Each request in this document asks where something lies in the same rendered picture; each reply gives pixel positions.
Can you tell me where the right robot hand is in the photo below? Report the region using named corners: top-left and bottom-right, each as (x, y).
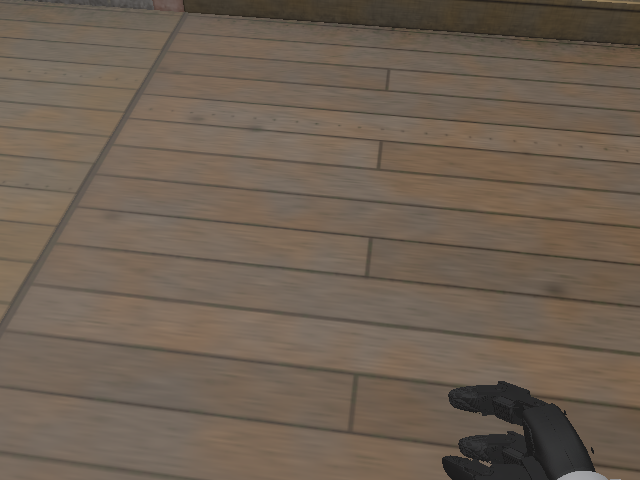
top-left (442, 381), bottom-right (596, 480)

